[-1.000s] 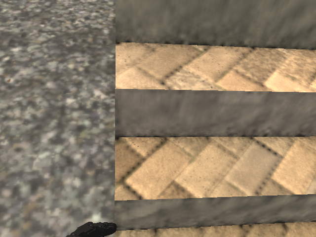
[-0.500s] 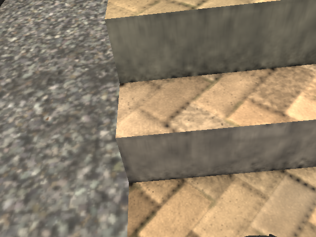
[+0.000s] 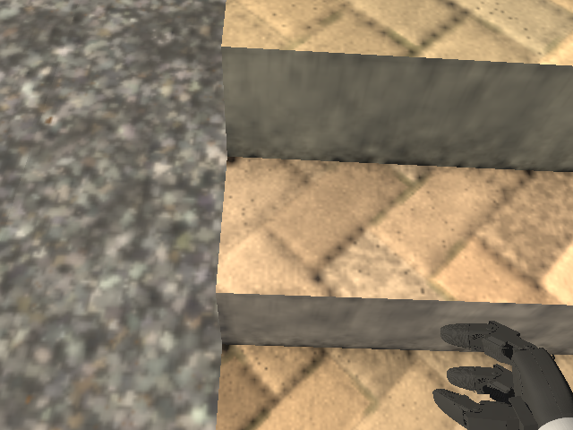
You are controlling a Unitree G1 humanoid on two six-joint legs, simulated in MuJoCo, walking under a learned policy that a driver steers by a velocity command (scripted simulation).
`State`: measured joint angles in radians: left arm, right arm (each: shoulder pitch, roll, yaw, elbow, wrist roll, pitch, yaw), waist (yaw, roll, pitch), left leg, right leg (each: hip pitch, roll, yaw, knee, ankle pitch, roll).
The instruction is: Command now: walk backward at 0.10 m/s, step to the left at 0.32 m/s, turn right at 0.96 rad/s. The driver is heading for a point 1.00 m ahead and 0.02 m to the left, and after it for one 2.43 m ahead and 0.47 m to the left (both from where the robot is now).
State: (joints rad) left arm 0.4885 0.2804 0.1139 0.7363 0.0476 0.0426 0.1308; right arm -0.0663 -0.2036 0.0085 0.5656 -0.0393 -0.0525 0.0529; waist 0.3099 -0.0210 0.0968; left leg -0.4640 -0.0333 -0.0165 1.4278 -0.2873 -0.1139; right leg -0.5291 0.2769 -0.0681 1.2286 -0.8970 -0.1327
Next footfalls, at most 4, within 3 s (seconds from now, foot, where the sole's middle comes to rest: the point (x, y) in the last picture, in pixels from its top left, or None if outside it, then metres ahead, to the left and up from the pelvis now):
0.16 left None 0.00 0.08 -0.66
0.48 right None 0.03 -0.06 -0.65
0.64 left None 0.20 0.25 -0.42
1.06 right None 0.02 0.21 -0.66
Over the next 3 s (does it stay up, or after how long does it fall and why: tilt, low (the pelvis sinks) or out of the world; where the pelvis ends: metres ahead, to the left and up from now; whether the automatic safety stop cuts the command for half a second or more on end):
falls after 1.86 s (tilt)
